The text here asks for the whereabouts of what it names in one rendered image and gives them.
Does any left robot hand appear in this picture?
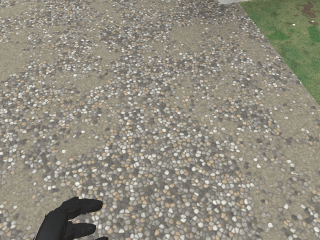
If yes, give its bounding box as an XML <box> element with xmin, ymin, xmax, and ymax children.
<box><xmin>33</xmin><ymin>196</ymin><xmax>109</xmax><ymax>240</ymax></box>

